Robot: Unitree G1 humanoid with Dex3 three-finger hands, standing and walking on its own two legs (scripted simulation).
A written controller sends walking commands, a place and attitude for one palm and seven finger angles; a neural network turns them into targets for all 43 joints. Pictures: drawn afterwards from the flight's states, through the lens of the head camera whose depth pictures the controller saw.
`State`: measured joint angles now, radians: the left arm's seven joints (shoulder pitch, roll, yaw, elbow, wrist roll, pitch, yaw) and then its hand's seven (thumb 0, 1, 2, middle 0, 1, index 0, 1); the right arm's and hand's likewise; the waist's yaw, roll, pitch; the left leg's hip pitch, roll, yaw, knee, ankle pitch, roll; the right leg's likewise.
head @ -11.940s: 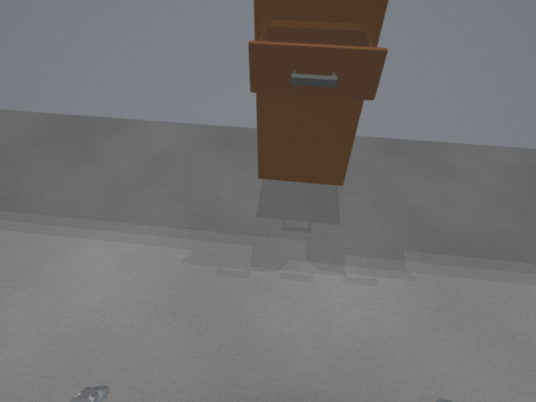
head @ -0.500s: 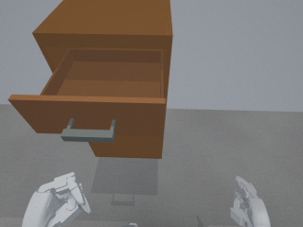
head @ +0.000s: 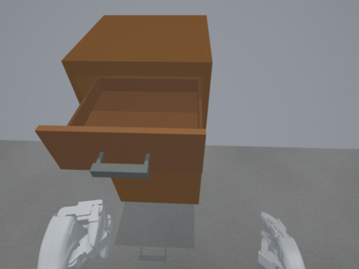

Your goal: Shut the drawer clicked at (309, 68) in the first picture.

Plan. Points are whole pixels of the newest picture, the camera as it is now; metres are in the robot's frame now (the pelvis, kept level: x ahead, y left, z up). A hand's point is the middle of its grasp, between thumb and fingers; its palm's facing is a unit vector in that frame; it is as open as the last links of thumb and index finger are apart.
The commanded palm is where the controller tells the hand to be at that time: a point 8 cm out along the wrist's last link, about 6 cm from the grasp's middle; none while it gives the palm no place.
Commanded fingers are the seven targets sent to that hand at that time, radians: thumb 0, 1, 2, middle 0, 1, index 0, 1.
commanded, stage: raise the hand and make a fist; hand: left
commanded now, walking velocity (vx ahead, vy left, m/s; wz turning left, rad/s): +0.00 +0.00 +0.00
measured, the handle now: (122, 163) +0.36 +0.18 +0.03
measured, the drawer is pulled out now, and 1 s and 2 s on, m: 0.26 0.26 0.26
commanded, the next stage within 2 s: bring the fist close to the handle in 0.30 s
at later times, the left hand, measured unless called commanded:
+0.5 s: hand (117, 232) +0.16 +0.12 +0.12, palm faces +0.04 -1.00 -0.07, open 3.3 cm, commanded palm +0.12 +0.18 +0.12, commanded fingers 0.00 0.90 0.90 -1.40 -1.60 -1.40 -1.60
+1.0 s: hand (122, 224) +0.20 +0.13 +0.07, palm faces +0.04 -1.00 -0.06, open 3.3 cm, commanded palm +0.17 +0.19 +0.07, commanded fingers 0.00 0.90 0.90 -1.40 -1.60 -1.40 -1.60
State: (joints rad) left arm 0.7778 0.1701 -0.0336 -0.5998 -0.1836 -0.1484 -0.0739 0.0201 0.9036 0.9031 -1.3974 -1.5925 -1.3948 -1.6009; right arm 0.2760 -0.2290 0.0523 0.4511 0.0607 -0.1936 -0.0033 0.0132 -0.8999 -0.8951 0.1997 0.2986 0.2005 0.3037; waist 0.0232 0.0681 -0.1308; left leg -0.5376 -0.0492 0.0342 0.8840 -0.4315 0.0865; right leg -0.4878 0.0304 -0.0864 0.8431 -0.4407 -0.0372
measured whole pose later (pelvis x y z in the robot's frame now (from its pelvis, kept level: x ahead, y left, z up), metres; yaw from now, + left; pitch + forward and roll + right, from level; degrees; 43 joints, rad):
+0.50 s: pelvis +0.01 -0.03 +0.00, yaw +0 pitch +6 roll -1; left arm 0.78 0.20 0.02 -0.51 -0.21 -0.17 -0.11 0.02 0.90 0.90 -1.40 -1.60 -1.40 -1.60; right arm 0.27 -0.24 0.03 0.49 0.06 -0.21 -0.02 0.01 -0.90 -0.90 0.20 0.30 0.20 0.30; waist 0.02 0.06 -0.13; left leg -0.52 -0.03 0.02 0.85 -0.43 0.05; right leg -0.47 0.05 -0.10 0.81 -0.45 -0.07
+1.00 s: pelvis +0.01 -0.04 +0.00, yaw +0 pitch +10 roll -1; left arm 0.58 0.20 0.10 -0.21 -0.25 -0.32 -0.16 0.02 0.90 0.90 -1.40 -1.60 -1.40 -1.60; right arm 0.25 -0.25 0.02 0.53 0.05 -0.19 -0.03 0.01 -0.90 -0.90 0.20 0.30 0.20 0.30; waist -0.01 0.04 -0.12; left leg -0.64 -0.02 0.01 0.91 -0.44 0.03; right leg -0.59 0.06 -0.11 0.87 -0.46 -0.09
